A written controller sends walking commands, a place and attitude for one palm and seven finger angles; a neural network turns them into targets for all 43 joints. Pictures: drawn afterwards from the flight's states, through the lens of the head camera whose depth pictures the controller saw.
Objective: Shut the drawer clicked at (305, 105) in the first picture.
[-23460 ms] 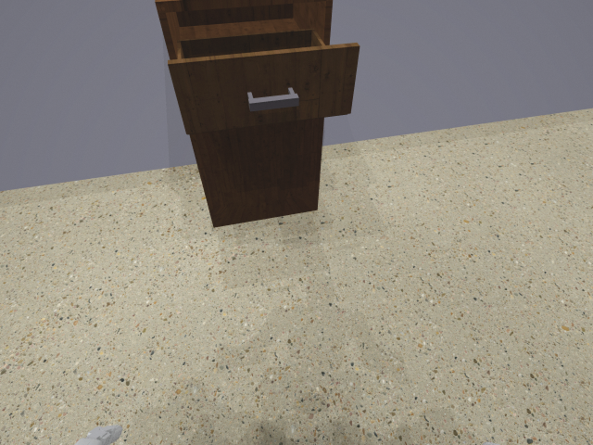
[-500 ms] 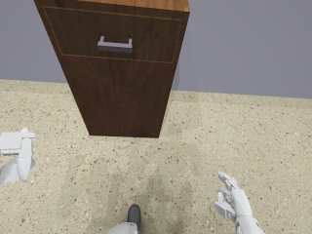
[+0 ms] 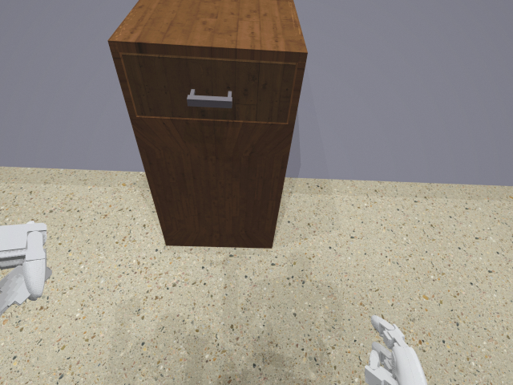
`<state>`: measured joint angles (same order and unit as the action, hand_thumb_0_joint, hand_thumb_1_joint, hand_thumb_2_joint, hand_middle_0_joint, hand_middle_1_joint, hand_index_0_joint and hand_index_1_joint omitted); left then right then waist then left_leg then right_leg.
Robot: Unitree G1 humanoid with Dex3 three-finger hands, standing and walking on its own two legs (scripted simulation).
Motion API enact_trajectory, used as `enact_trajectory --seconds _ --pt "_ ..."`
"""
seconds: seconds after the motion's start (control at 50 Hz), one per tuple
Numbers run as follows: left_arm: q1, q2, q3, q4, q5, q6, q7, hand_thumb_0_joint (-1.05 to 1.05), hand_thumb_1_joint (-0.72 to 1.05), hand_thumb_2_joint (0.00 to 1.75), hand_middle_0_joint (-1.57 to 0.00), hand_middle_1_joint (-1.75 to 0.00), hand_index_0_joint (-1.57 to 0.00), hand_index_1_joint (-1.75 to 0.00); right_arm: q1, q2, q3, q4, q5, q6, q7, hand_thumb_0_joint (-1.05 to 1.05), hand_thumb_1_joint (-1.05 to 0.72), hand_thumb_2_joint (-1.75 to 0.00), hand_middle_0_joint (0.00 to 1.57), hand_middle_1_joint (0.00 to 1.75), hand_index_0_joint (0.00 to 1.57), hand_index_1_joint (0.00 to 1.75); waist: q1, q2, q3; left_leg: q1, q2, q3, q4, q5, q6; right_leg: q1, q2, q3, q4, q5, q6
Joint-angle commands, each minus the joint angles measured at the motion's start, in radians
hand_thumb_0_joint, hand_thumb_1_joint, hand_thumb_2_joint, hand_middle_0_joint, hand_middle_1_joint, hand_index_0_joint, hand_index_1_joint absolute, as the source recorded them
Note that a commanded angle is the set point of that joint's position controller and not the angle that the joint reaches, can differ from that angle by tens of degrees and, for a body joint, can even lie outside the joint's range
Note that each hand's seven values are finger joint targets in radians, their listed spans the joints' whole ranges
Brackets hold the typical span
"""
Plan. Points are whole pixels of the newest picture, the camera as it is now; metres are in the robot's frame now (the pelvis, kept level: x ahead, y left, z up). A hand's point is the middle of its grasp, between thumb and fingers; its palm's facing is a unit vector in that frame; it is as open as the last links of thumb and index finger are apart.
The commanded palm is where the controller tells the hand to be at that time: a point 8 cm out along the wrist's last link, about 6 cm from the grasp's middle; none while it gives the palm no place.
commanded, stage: stop stepping back and stand still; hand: left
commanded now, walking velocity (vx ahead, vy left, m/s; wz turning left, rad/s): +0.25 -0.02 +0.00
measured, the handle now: (210, 97) +0.79 +0.15 +0.02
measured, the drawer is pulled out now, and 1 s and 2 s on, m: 0.00 0.00 0.00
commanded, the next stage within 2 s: let the arm hang, fingers relaxed in 0.48 s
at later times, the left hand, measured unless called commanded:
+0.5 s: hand out of the picture +0.18 +0.27 +0.19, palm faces +0.37 -0.79 -0.49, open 3.3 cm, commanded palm +0.12 +0.31 +0.18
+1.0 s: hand out of the picture +0.04 +0.23 -0.17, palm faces +0.08 -0.97 -0.22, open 3.8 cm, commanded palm none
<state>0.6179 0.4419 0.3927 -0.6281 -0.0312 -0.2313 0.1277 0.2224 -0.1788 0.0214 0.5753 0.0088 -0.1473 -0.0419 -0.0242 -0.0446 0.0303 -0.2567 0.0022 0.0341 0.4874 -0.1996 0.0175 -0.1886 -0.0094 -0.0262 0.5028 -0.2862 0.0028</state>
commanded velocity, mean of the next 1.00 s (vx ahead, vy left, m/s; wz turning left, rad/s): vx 0.04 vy -0.02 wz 0.00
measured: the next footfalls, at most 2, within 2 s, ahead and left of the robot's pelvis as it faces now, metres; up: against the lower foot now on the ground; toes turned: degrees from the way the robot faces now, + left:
right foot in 0.54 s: +0.08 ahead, -0.09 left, +0.00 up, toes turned -2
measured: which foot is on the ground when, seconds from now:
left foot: down 0.00-1.00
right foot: down 0.00-0.26, up 0.28-0.52, down 0.54-1.00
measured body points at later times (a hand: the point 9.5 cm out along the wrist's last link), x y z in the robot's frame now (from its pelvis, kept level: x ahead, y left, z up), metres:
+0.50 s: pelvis +0.00 +0.03 +0.00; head +0.01 +0.05 +0.45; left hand +0.16 +0.31 +0.22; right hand +0.16 -0.18 -0.08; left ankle +0.03 +0.12 -0.74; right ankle +0.03 -0.09 -0.72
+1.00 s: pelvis +0.01 +0.03 +0.00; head +0.04 +0.04 +0.45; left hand +0.04 +0.28 -0.15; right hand +0.06 -0.22 -0.14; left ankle +0.02 +0.12 -0.74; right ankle +0.03 -0.09 -0.74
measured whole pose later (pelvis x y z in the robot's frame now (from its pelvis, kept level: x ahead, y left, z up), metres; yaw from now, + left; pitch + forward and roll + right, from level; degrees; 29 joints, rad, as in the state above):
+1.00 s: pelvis +0.01 +0.03 +0.00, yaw +4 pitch +0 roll -1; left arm 0.28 0.22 0.03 0.92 0.02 0.03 0.02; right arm 0.27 -0.19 0.00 0.97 -0.02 0.02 -0.01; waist 0.00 -0.02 0.06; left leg -0.26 0.01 0.04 0.53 -0.26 0.03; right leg -0.24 -0.02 -0.09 0.47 -0.23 0.00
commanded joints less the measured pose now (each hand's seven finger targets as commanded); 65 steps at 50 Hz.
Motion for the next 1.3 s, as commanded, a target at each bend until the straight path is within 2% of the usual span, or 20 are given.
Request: enact_trajectory --seconds 0.0,0.04,0.06,0.1,0.18,0.2,0.24,0.26,0.36,0.46,0.5,0.54,0.56,0.6,0.68,0.76,0.88,1.02,1.16,1.28 --pt "0.062 0.090 0.122 -0.054 -0.021 -0.039 0.022 0.00 0.90 0.90 -1.40 -1.60 -1.40 -1.60 -0.101 -0.149 -0.079 -0.139 0.001 -0.009 -0.015 0.00 -0.90 -0.90 0.20 0.30 0.20 0.30 0.017 0.080 -0.013 -0.219 0.063 -0.098 -0.108 -0.456 0.025 0.054 -0.009 0.089 -0.152 -0.311 -0.053" --pt "0.060 0.083 0.098 -0.040 -0.025 -0.023 0.021 0.00 0.90 0.90 -1.40 -1.60 -1.40 -1.60 -0.092 -0.130 -0.085 -0.138 0.006 0.017 -0.020 0.00 -0.90 -0.90 0.20 0.30 0.20 0.30 0.013 -0.153 0.021 -0.247 -0.006 -0.010 0.286 -0.283 -0.001 -0.077 -0.201 0.393 -0.330 -0.571 -0.172" --pt "0.019 0.079 0.082 -0.044 -0.025 -0.018 0.024 0.00 0.90 0.90 -1.40 -1.60 -1.40 -1.60 -0.088 -0.135 -0.086 -0.123 0.007 0.023 -0.018 0.00 -0.90 -0.90 0.20 0.30 0.20 0.30 0.016 -0.216 0.035 -0.293 -0.005 -0.002 0.443 -0.222 -0.001 -0.064 -0.281 0.462 -0.357 -0.489 -0.210" --pt "-0.049 0.083 0.072 -0.062 -0.015 -0.034 0.026 0.00 0.90 0.90 -1.40 -1.60 -1.40 -1.60 -0.083 -0.144 -0.079 -0.106 0.002 0.011 -0.019 0.00 -0.90 -0.90 0.20 0.30 0.20 0.30 0.005 -0.162 -0.022 -0.341 0.029 -0.029 0.471 -0.208 0.007 0.064 -0.284 0.369 -0.257 -0.111 -0.214" --pt "-0.138 0.056 0.016 -0.081 0.002 -0.028 0.038 0.00 0.90 0.90 -1.40 -1.60 -1.40 -1.60 -0.090 -0.126 -0.062 -0.097 -0.008 -0.002 -0.049 0.00 -0.90 -0.90 0.20 0.30 0.20 0.30 -0.011 -0.064 0.018 0.092 0.020 0.048 0.094 -0.180 0.021 -0.307 -0.163 0.129 -0.194 -0.466 -0.122" --pt "-0.168 0.065 0.017 -0.133 -0.001 -0.036 0.039 0.00 0.90 0.90 -1.40 -1.60 -1.40 -1.60 -0.088 -0.145 -0.066 -0.099 -0.010 -0.015 -0.055 0.00 -0.90 -0.90 0.20 0.30 0.20 0.30 -0.016 0.040 0.023 0.142 0.026 0.004 -0.006 -0.218 0.029 -0.320 -0.110 0.084 -0.075 -0.412 -0.098" --pt "-0.211 0.094 0.049 -0.300 0.009 -0.069 0.052 0.00 0.90 0.90 -1.40 -1.60 -1.40 -1.60 -0.079 -0.170 -0.065 -0.125 -0.013 -0.043 -0.053 0.00 -0.90 -0.90 0.20 0.30 0.20 0.30 -0.006 0.413 -0.013 0.196 0.320 -0.514 -0.298 -0.386 0.155 -0.421 0.034 -0.021 0.368 -0.294 -0.007" --pt "-0.220 0.132 0.074 -0.344 0.024 -0.078 0.055 0.00 0.90 0.90 -1.40 -1.60 -1.40 -1.60 -0.070 -0.139 -0.061 -0.119 -0.026 -0.059 -0.047 0.00 -0.90 -0.90 0.20 0.30 0.20 0.30 -0.002 0.326 -0.028 0.157 0.341 -0.518 -0.305 -0.262 0.201 -0.397 0.024 0.038 0.512 -0.251 -0.010" --pt "0.006 0.103 0.103 -0.258 0.005 -0.049 0.043 0.00 0.90 0.90 -1.40 -1.60 -1.40 -1.60 -0.062 -0.119 -0.061 -0.088 -0.012 -0.088 0.001 0.00 -0.90 -0.90 0.20 0.30 0.20 0.30 0.027 0.237 -0.041 0.023 0.252 -0.233 -0.217 0.076 0.122 -0.183 -0.030 0.013 0.293 -0.095 0.009" --pt "0.060 0.088 0.116 -0.071 -0.009 -0.041 0.029 0.00 0.90 0.90 -1.40 -1.60 -1.40 -1.60 -0.076 -0.139 -0.063 -0.108 -0.005 -0.036 -0.006 0.00 -0.90 -0.90 0.20 0.30 0.20 0.30 0.012 0.170 -0.019 -0.190 0.191 -0.115 -0.183 -0.172 0.057 0.108 0.015 -0.051 -0.019 -0.013 0.005" --pt "0.025 0.098 0.116 -0.041 -0.007 -0.046 0.024 0.00 0.90 0.90 -1.40 -1.60 -1.40 -1.60 -0.085 -0.136 -0.066 -0.112 -0.006 -0.019 -0.015 0.00 -0.90 -0.90 0.20 0.30 0.20 0.30 0.005 0.042 0.007 -0.194 0.116 -0.071 -0.102 -0.256 0.029 0.083 -0.029 0.064 -0.147 -0.032 -0.024" --pt "-0.014 0.117 0.123 -0.050 -0.018 -0.049 0.022 0.00 0.90 0.90 -1.40 -1.60 -1.40 -1.60 -0.086 -0.128 -0.061 -0.108 -0.012 -0.012 -0.017 0.00 -0.90 -0.90 0.20 0.30 0.20 0.30 -0.006 -0.053 0.004 -0.116 0.054 -0.044 0.027 -0.155 0.010 -0.028 -0.152 0.245 -0.240 -0.048 -0.080" --pt "-0.132 -0.012 -0.259 0.699 0.092 0.124 -0.116 0.00 0.90 0.90 -1.40 -1.60 -1.40 -1.60 -0.081 -0.234 -0.098 0.122 0.000 -0.019 0.069 0.00 -0.90 -0.90 0.20 0.30 0.20 0.30 -0.035 -0.068 -0.065 -0.129 0.063 -0.034 0.265 0.001 -0.008 -0.139 -0.289 0.179 -0.034 0.385 -0.122" --pt "-0.157 -0.107 -0.269 0.733 0.071 0.209 -0.123 0.00 0.90 0.90 -1.32 -1.51 -1.32 -1.51 0.025 -0.136 -0.091 0.110 0.001 0.072 0.066 0.00 -0.90 -0.90 0.20 0.30 0.20 0.30 -0.043 -0.096 -0.126 -0.013 0.064 -0.040 0.233 -0.053 -0.013 -0.198 -0.209 0.110 -0.015 0.222 -0.109" --pt "-0.242 -0.118 -0.306 0.920 0.069 0.222 -0.124 0.00 0.90 0.90 -1.16 -1.34 -1.16 -1.34 -0.001 -0.159 -0.073 0.105 -0.036 0.109 0.053 0.00 -0.90 -0.90 0.20 0.30 0.20 0.30 0.000 -0.211 -0.130 -0.035 0.078 -0.103 0.143 0.144 0.043 -0.143 -0.135 0.050 0.040 0.223 -0.061" --pt "-0.311 -0.113 -0.325 1.159 0.054 0.237 -0.114 0.00 0.90 0.90 -1.00 -1.17 -1.00 -1.17 -0.025 -0.175 -0.062 0.175 -0.042 0.117 0.034 0.00 -0.90 -0.90 0.20 0.30 0.20 0.30 0.021 0.064 -0.101 -0.044 0.125 -0.166 -0.011 0.337 0.060 -0.034 -0.074 0.025 0.074 0.213 -0.018" --pt "-0.294 -0.137 -0.340 1.428 0.043 0.234 -0.104 0.00 0.90 0.90 -0.76 -0.91 -0.76 -0.91 0.001 -0.109 -0.052 0.286 -0.032 0.137 0.021 0.00 -0.90 -0.90 0.20 0.30 0.20 0.30 0.034 0.273 -0.072 -0.027 0.092 -0.113 -0.086 0.055 0.031 0.028 -0.083 0.047 -0.077 0.093 -0.040" --pt "-0.326 -0.138 -0.362 1.581 0.041 0.226 -0.107 0.00 0.90 0.90 -0.48 -0.60 -0.48 -0.60 0.087 -0.110 -0.057 0.383 -0.024 0.146 0.015 0.00 -0.90 -0.90 0.20 0.30 0.20 0.30 0.015 0.051 -0.018 0.026 0.102 -0.114 -0.121 -0.002 0.028 -0.019 -0.090 0.052 -0.159 0.052 -0.047" --pt "-0.291 -0.177 -0.374 1.684 0.037 0.224 -0.099 0.00 0.90 0.90 -0.20 -0.30 -0.20 -0.30 0.125 -0.074 -0.046 0.470 -0.020 0.140 0.007 0.00 -0.90 -0.90 0.20 0.30 0.20 0.30 0.017 0.017 0.016 0.072 0.104 -0.093 -0.140 0.069 0.030 -0.031 -0.093 0.050 -0.162 0.096 -0.041" --pt "-0.270 -0.203 -0.376 1.732 0.036 0.223 -0.093 0.00 0.90 0.90 -0.20 -0.30 -0.20 -0.30 0.144 -0.045 -0.041 0.521 -0.020 0.140 0.004 0.00 -0.90 -0.90 0.20 0.30 0.20 0.30 0.019 0.024 0.053 0.070 0.099 -0.081 -0.152 0.049 0.029 -0.042 -0.092 0.053 -0.171 0.074 -0.038"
